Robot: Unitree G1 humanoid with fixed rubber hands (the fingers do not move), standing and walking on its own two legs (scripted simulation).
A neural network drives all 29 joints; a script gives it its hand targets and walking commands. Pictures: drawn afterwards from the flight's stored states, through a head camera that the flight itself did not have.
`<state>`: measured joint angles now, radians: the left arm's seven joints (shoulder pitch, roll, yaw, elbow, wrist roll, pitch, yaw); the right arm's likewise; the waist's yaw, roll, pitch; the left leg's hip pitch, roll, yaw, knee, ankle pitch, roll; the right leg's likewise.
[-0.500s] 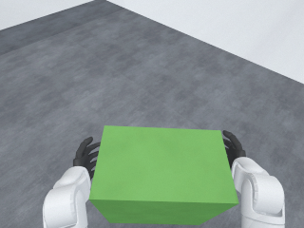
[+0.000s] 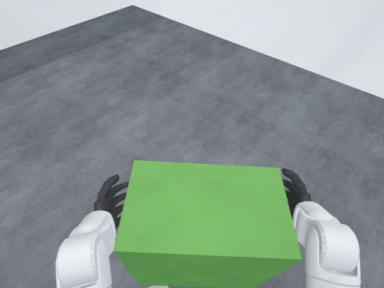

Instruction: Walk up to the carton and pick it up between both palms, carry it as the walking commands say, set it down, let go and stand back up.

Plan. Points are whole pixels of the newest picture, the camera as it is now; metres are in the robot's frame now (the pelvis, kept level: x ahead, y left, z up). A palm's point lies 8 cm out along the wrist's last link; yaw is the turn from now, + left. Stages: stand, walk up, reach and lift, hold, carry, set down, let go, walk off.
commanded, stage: carry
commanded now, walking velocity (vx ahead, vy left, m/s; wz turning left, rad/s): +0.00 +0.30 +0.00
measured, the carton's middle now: (200, 233) +0.24 +0.00 +0.00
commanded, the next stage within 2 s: none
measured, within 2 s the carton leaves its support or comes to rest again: neither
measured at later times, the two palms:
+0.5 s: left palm (8, 240) +0.20 +0.33 +0.08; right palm (215, 239) +0.20 -0.02 +0.07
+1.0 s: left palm out of the picture +0.15 +0.52 +0.07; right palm (97, 264) +0.16 +0.17 +0.07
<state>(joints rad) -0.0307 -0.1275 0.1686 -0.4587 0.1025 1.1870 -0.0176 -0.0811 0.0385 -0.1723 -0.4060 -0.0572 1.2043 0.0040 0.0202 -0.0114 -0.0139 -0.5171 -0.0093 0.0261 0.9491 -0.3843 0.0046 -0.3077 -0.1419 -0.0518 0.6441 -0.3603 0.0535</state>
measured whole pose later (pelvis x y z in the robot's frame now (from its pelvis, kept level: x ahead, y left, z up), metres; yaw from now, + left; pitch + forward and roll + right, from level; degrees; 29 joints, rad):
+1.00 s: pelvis -0.10 +0.34 +0.00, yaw -2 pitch +4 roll -1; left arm -0.05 -0.10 0.18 -0.52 0.10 1.20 -0.01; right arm -0.10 0.07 -0.17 -0.40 -0.06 1.16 0.01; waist 0.03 0.00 0.00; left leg -0.45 -0.01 0.15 0.58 -0.22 0.11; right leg -0.47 -0.01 -0.06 1.00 -0.56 0.07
